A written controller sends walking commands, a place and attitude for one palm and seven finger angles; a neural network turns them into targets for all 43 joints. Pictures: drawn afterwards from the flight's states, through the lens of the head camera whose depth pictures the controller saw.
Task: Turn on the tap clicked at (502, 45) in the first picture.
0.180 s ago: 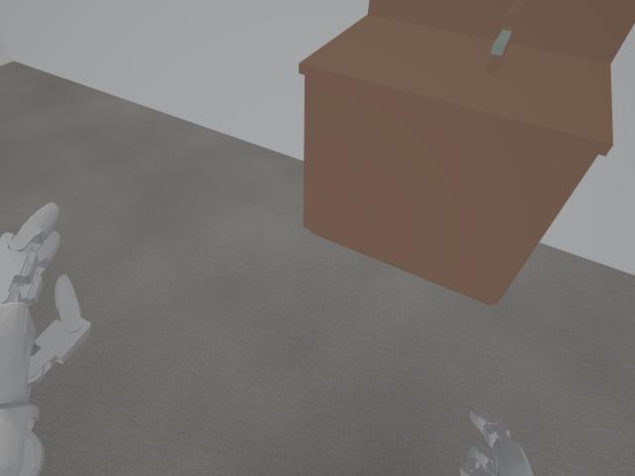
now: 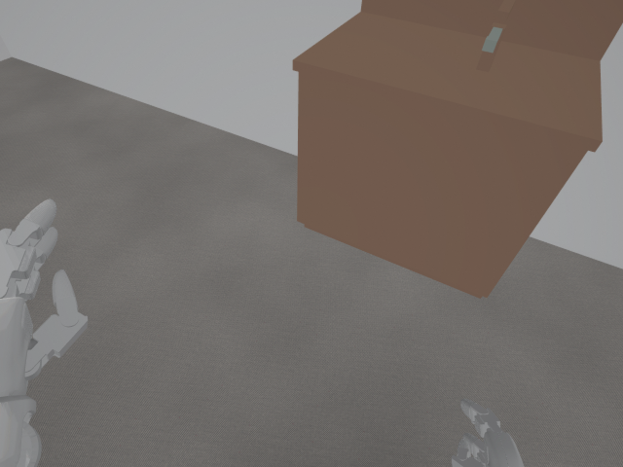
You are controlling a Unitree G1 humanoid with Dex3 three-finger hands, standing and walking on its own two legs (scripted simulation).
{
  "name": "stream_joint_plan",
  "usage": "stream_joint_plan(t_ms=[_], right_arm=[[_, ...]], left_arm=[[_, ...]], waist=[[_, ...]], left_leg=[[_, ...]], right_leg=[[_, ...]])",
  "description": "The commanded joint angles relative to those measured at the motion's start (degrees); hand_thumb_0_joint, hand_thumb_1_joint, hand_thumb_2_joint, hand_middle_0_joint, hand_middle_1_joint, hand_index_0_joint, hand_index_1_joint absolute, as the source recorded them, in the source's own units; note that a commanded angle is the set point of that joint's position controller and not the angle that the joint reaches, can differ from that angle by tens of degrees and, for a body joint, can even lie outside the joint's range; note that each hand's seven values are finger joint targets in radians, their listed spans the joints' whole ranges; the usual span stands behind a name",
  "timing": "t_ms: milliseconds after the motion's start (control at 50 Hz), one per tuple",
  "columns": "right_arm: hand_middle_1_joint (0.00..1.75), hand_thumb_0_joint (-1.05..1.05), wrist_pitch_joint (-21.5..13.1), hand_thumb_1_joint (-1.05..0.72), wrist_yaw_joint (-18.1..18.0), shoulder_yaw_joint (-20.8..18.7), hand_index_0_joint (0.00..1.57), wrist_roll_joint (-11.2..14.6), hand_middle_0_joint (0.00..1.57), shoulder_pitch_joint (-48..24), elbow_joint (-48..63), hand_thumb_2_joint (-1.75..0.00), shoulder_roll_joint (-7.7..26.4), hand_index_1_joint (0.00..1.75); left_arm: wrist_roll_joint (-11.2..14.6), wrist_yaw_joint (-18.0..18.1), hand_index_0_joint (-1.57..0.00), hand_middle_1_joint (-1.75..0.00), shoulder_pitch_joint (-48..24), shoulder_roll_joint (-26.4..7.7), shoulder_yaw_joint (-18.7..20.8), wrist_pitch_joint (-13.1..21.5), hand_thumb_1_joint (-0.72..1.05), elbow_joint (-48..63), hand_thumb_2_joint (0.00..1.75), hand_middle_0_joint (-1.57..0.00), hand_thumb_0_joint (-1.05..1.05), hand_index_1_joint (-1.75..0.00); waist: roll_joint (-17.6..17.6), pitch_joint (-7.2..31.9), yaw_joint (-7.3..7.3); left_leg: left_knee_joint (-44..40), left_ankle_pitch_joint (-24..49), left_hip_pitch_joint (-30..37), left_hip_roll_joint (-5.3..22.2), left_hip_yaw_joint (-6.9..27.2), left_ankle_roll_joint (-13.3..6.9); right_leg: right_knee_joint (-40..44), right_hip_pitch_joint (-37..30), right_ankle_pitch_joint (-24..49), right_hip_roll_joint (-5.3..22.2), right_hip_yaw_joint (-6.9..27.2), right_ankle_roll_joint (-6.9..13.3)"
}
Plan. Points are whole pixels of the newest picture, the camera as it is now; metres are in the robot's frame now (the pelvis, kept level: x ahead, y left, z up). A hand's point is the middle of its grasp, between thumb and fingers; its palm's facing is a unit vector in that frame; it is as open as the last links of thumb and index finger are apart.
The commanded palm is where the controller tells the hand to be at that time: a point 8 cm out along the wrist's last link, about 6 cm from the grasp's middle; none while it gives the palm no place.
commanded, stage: stand and wait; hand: left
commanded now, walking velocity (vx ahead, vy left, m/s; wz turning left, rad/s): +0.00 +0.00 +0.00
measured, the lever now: (490, 44) +1.07 -0.39 +0.12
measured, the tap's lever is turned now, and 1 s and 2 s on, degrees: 0 0 0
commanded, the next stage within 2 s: look at it before walking up in 0.08 s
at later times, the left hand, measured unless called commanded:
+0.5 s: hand (84, 318) +0.22 +0.24 +0.16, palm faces +0.40 -0.84 -0.36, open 7.4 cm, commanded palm +0.17 +0.27 +0.18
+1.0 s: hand (168, 215) +0.35 +0.20 +0.16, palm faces +0.30 -0.87 -0.39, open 7.4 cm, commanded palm +0.30 +0.24 +0.18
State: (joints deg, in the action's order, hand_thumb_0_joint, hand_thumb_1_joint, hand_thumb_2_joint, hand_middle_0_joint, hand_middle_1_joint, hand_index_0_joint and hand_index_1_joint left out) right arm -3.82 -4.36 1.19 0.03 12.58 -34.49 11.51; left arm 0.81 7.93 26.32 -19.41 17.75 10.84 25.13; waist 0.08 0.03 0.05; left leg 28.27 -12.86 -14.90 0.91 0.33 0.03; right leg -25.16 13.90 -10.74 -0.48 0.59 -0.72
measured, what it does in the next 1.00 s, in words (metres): walks ahead: left foot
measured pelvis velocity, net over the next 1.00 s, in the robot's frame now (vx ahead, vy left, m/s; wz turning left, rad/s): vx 0.10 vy -0.02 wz -0.14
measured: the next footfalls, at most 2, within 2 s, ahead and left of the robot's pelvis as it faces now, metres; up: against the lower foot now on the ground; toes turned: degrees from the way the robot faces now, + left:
left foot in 0.86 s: +0.16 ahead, +0.10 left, +0.00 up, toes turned +3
right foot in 1.24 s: +0.28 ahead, -0.20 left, +0.00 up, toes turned -22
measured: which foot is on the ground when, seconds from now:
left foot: down 0.00-0.64, up 0.66-0.84, down 0.86-1.00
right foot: down 0.00-0.88, up 0.90-1.00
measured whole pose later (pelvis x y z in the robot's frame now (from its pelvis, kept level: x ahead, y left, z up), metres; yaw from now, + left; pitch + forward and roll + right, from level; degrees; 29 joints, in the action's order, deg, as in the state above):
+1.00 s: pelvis +0.10 -0.02 -0.01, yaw -8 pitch -1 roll +0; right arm -3.3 -4.3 0.4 -0.3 12.5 -35.3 10.4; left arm 0.7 9.1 25.6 -21.1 21.1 12.4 25.6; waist 1.9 -0.9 -0.6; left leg 32.7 -17.7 -13.7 4.7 -10.2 -0.5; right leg -62.5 24.0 -26.6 0.6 -1.6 0.4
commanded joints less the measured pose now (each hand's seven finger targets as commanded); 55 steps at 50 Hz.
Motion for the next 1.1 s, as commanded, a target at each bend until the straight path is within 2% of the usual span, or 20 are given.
stream_joint_plan(t_ms=[0,200,340,400,440,480,540,580,620,660,720,760,820,840,860,880,900,940,1000,1080], right_arm=[[0.30,0.00,-3.3,-0.90,-0.6,-2.6,0.20,-0.1,0.20,-5.6,9.2,-0.90,6.8,0.30],[0.30,0.00,-2.9,-0.90,-0.6,-2.6,0.20,0.0,0.20,-5.7,9.3,-0.90,6.8,0.30],[0.30,0.00,-2.7,-0.90,-0.7,-2.6,0.20,-0.2,0.20,-5.7,9.0,-0.90,6.7,0.30],[0.30,0.00,-2.3,-0.90,-1.1,-2.8,0.20,-0.5,0.20,-6.2,9.4,-0.90,7.4,0.30],[0.30,0.00,-2.2,-0.90,-1.5,-2.4,0.20,-0.3,0.20,-6.1,9.5,-0.90,7.4,0.30],[0.30,0.00,-2.3,-0.90,-1.8,-2.5,0.20,-0.2,0.20,-5.3,8.9,-0.90,7.3,0.30],[0.30,0.00,-2.5,-0.90,-1.6,-2.3,0.20,-0.5,0.20,-5.5,8.6,-0.90,7.1,0.30],[0.30,0.00,-2.4,-0.90,-1.3,-2.5,0.20,-0.4,0.20,-5.5,8.8,-0.90,7.0,0.30],[0.30,0.00,-2.3,-0.90,-0.7,-2.5,0.20,-0.5,0.20,-5.7,8.8,-0.90,6.4,0.30],[0.30,0.00,-2.5,-0.90,-0.1,-2.6,0.20,0.1,0.20,-6.6,8.9,-0.90,6.4,0.30],[0.30,0.00,-1.6,-0.90,0.4,-1.9,0.20,-0.3,0.20,-6.1,8.2,-0.90,5.6,0.30],[0.30,0.00,-0.7,-0.90,0.4,-1.6,0.20,-0.7,0.20,-5.9,8.5,-0.90,5.0,0.30],[0.30,0.00,-1.1,-0.90,-0.5,-2.4,0.20,-0.5,0.20,-4.6,9.4,-0.90,5.8,0.30],[0.30,0.00,-1.4,-0.90,-1.0,-3.3,0.20,-0.4,0.20,-4.0,9.5,-0.90,7.3,0.30],[0.30,0.00,-1.4,-0.90,-1.0,-3.7,0.20,-0.3,0.20,-4.1,9.6,-0.90,8.7,0.30],[0.30,0.00,-1.7,-0.90,-0.9,-2.8,0.20,-0.5,0.20,-4.8,9.0,-0.90,7.1,0.30],[0.30,0.00,-2.5,-0.90,-0.7,-2.3,0.20,-0.9,0.20,-5.9,8.9,-0.90,6.0,0.30],[0.30,0.00,-3.1,-0.90,-0.2,-3.0,0.20,-0.3,0.20,-4.8,7.4,-0.90,6.1,0.30],[0.30,0.00,-3.7,-0.90,0.1,-3.3,0.20,-0.4,0.20,-3.9,7.1,-0.90,6.6,0.30],[0.30,0.00,-4.1,-0.90,0.2,-3.1,0.20,-0.9,0.20,-4.1,7.7,-0.90,6.1,0.30]], left_arm=[[0.0,1.2,-0.20,-0.30,-4.7,-9.1,6.0,3.7,0.90,12.9,0.90,-0.20,0.00,-0.30],[0.2,1.0,-0.20,-0.30,-3.4,-9.0,6.2,3.7,0.90,12.2,0.90,-0.20,0.00,-0.30],[0.2,1.2,-0.20,-0.30,-4.5,-9.4,6.3,3.7,0.90,11.4,0.90,-0.20,0.00,-0.30],[0.0,1.3,-0.20,-0.30,-6.7,-8.7,5.4,3.5,0.90,13.0,0.90,-0.20,0.00,-0.30],[-0.4,1.7,-0.20,-0.30,-7.0,-8.2,5.3,3.3,0.90,12.2,0.90,-0.20,0.00,-0.30],[-0.6,1.9,-0.20,-0.30,-7.6,-8.0,5.3,3.6,0.90,12.2,0.90,-0.20,0.00,-0.30],[-0.9,1.7,-0.20,-0.30,-7.5,-8.1,5.0,3.5,0.90,12.0,0.90,-0.20,0.00,-0.30],[-1.0,1.6,-0.20,-0.30,-7.8,-9.0,5.7,3.4,0.90,11.1,0.90,-0.20,0.00,-0.30],[-0.9,1.7,-0.20,-0.30,-9.2,-10.3,6.3,3.4,0.90,10.5,0.90,-0.20,0.00,-0.30],[-0.7,2.2,-0.20,-0.30,-8.8,-12.0,7.2,4.2,0.90,11.2,0.90,-0.20,0.00,-0.30],[-0.7,2.3,-0.20,-0.30,-6.2,-12.7,9.1,5.4,0.90,13.9,0.90,-0.20,0.00,-0.30],[-0.1,2.1,-0.20,-0.30,-3.4,-11.6,9.4,5.5,0.90,13.6,0.90,-0.20,0.00,-0.30],[0.6,2.0,-0.20,-0.30,-3.4,-10.8,8.4,5.6,0.90,14.9,0.90,-0.20,0.00,-0.30],[0.5,1.9,-0.20,-0.30,-4.1,-10.7,8.3,5.9,0.90,15.7,0.90,-0.20,0.00,-0.30],[0.7,2.0,-0.20,-0.30,-4.7,-10.1,8.3,6.4,0.90,17.2,0.90,-0.20,0.00,-0.30],[0.2,2.1,-0.20,-0.30,-5.5,-10.7,8.4,6.7,0.90,15.5,0.90,-0.20,0.00,-0.30],[0.0,1.8,-0.20,-0.30,-7.7,-10.9,7.5,6.5,0.90,14.9,0.90,-0.20,0.00,-0.30],[-0.7,1.5,-0.20,-0.30,-6.9,-9.8,6.2,6.0,0.90,14.8,0.90,-0.20,0.00,-0.30],[-1.3,1.3,-0.20,-0.30,-5.1,-10.3,7.3,5.0,0.90,17.8,0.90,-0.20,0.00,-0.30],[-1.3,1.0,-0.20,-0.30,-2.8,-9.9,8.4,4.3,0.90,15.1,0.90,-0.20,0.00,-0.30]], waist=[[-3.6,6.1,0.11],[-2.9,6.2,0.09],[-1.2,6.1,0.01],[-4.8,3.6,-0.47],[-7.8,0.8,-0.67],[-10.4,0.9,-0.96],[-11.4,0.8,-0.50],[-4.3,0.3,-0.05],[9.1,-1.6,0.04],[9.9,-0.6,0.75],[4.7,2.3,0.41],[6.1,4.2,0.11],[2.9,5.6,-0.78],[-3.7,5.6,-1.37],[-15.4,7.0,-1.53],[-19.6,4.5,-2.18],[-16.9,0.4,-2.00],[-8.4,-0.8,-1.47],[-11.4,1.6,-0.52],[-13.7,0.1,-1.03]], left_leg=[[-6.6,2.1,-2.5,2.7,1.8,-0.8],[-5.9,4.2,-2.4,2.9,1.6,-0.7],[-6.1,-5.4,-1.8,3.4,1.1,-1.3],[-7.7,-22.5,-3.5,5.7,4.1,-3.2],[-10.7,-28.4,-3.7,9.4,9.0,-5.2],[-11.6,-26.0,-1.6,13.4,13.8,-7.2],[-7.9,-20.5,-3.2,13.3,9.3,-6.6],[-0.1,-18.1,-7.9,9.0,2.0,-3.9],[15.2,-18.1,-17.3,1.3,-5.8,-0.7],[28.5,-18.1,-26.0,1.8,-2.4,0.3],[22.7,-15.8,-20.6,5.4,-0.2,0.0],[11.7,-9.6,-9.7,3.8,-4.7,0.1],[-1.6,-1.2,6.4,2.6,-8.6,-0.4],[-5.5,-4.4,13.9,7.0,-2.2,-2.8],[-9.4,-7.2,21.6,17.5,13.5,-7.0],[-16.1,-13.5,17.6,24.9,24.2,-10.4],[-17.4,-14.7,13.6,26.7,27.3,-12.8],[-14.3,-5.4,15.2,24.6,17.6,-12.7],[-12.5,6.0,14.2,20.0,2.5,-9.2],[-14.0,8.7,7.8,18.3,-6.4,-6.9]], right_leg=[[2.8,-6.0,3.8,2.2,2.1,0.8],[2.6,-6.6,6.2,2.5,2.1,0.9],[2.9,-4.1,-2.5,2.7,3.7,1.6],[0.5,2.0,-17.7,2.1,4.8,2.9],[-5.3,6.3,-18.3,-0.3,2.3,2.7],[-11.0,7.7,-13.8,-1.4,-1.9,2.1],[-7.8,4.2,-12.3,-0.6,-3.3,2.2],[-2.1,-0.1,-13.3,2.0,2.7,4.5],[6.1,-2.4,-20.9,11.8,23.1,10.7],[10.7,-11.0,-14.7,19.6,35.0,17.3],[6.4,-9.8,0.8,17.3,23.0,16.4],[4.9,-4.3,-0.1,12.5,14.1,13.1],[-2.4,1.5,-5.1,7.1,7.4,7.7],[-10.9,8.7,-6.2,4.6,6.0,5.6],[-23.6,19.2,-14.4,-0.4,0.2,2.6],[-35.9,23.0,-22.5,-0.3,-2.0,1.9],[-41.6,26.2,-20.4,2.6,1.0,1.9],[-44.2,30.3,-16.3,5.4,0.1,1.2],[-37.0,26.5,-10.3,6.5,-4.6,0.3],[-21.8,15.8,-5.7,5.0,-10.3,0.1]])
